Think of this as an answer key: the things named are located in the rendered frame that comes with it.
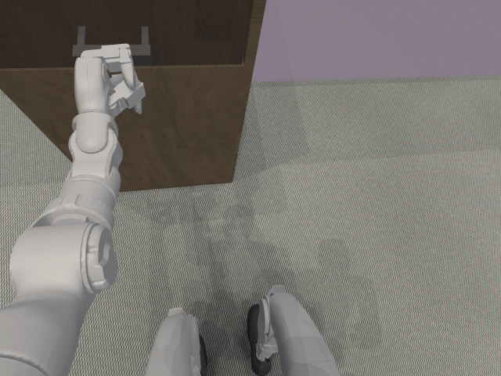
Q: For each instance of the drawer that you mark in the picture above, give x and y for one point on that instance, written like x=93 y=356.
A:
x=41 y=33

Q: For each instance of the robot right foot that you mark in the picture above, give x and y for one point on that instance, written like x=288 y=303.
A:
x=263 y=366

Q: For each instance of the robot left upper arm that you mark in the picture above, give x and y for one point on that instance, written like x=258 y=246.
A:
x=57 y=273

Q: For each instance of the robot left forearm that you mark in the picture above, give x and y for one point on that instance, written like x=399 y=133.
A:
x=90 y=190

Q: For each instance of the robot right shin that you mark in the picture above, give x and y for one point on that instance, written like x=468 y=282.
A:
x=266 y=346

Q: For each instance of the handle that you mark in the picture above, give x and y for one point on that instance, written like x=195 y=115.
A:
x=141 y=54

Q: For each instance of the cabinet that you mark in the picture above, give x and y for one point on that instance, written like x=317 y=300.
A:
x=189 y=131

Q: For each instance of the robot left hand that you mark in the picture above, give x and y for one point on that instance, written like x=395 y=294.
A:
x=93 y=86

